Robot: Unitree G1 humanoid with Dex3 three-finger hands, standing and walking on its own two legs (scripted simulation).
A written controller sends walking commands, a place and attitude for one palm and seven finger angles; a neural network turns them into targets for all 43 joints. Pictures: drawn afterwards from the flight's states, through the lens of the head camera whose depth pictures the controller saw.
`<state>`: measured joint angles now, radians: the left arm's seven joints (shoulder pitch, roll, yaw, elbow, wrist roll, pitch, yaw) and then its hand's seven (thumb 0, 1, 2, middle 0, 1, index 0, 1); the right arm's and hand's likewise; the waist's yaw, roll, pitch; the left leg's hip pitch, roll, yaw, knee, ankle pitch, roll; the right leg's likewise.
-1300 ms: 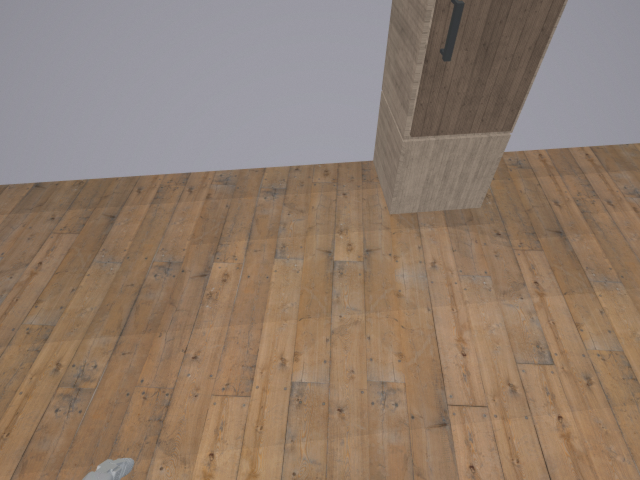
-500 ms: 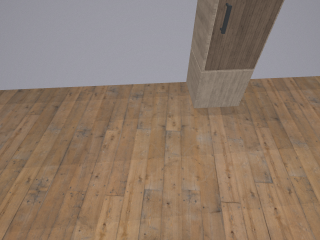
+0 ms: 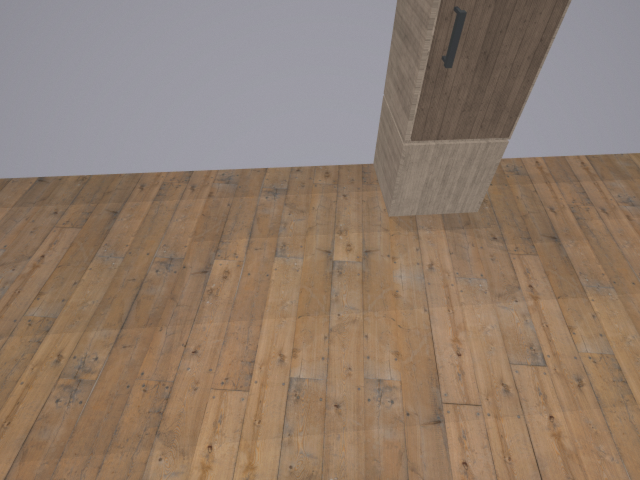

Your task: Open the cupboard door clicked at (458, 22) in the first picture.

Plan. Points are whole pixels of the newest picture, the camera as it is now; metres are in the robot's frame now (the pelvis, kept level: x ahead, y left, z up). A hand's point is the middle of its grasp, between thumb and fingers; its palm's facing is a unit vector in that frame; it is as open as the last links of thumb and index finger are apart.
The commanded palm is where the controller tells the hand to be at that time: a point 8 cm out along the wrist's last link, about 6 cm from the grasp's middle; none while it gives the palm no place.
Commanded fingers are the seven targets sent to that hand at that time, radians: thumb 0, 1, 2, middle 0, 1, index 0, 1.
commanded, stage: look at it before walking up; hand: left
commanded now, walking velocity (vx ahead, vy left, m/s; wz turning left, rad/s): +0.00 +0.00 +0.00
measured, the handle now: (452, 37) +1.31 -0.32 +0.03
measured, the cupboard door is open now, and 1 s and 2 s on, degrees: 0 0 0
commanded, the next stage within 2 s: walk to a spot facing it in 0.14 s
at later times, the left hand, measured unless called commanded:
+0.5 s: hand out of the picture +0.06 +0.22 -0.17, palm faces -0.09 -0.95 -0.30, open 7.4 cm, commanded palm none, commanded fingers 0.00 0.90 0.90 -0.20 -0.30 -0.20 -0.30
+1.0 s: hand out of the picture +0.08 +0.18 -0.17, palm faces -0.28 -0.93 -0.25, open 7.4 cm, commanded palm none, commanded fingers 0.00 0.90 0.90 -0.20 -0.30 -0.20 -0.30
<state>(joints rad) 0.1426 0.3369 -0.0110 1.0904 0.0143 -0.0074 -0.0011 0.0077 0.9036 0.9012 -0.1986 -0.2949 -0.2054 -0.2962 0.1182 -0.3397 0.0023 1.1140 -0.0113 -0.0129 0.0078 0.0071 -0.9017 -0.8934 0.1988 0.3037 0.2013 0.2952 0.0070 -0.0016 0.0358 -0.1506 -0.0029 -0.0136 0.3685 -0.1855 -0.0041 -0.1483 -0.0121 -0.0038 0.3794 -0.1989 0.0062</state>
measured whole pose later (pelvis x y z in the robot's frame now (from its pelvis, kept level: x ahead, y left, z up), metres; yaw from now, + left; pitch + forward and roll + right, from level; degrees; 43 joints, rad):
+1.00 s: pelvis -0.03 +0.00 -0.01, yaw -21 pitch +2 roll +1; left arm 0.26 0.22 0.06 0.92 0.03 0.04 0.00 0.01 0.90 0.90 -0.20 -0.30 -0.21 -0.30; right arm 0.11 -0.23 -0.06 0.93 -0.01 0.04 -0.02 0.01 -0.91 -0.89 0.20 0.30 0.20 0.29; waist 0.05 -0.02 0.05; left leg -0.36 0.01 -0.01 0.79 -0.43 -0.05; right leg -0.35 0.10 0.17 0.47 -0.15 -0.03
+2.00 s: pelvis +0.18 -0.14 -0.03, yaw -51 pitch -2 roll -3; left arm 0.31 0.23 0.07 1.05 0.03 -0.01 0.00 0.00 0.92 0.90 -0.20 -0.29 -0.20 -0.30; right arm 0.21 -0.16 -0.04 0.95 -0.04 -0.08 0.02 0.00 -0.91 -0.89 0.19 0.30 0.20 0.29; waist 0.00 -0.03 0.00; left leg -0.39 0.11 0.18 0.69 -0.27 0.04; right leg -0.24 0.00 0.00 0.83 -0.47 -0.02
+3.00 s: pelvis +0.45 -0.52 -0.03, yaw -59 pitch -2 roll -2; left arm 0.38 0.15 0.04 1.13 0.02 -0.06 0.00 0.00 0.91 0.90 -0.20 -0.29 -0.20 -0.30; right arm 0.11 -0.21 -0.06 0.98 -0.04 -0.07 0.03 0.01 -0.92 -0.89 0.19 0.30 0.19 0.29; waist 0.03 -0.02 0.05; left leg -0.43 0.11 0.16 0.61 -0.15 0.02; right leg -0.05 -0.04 -0.15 0.61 -0.47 0.01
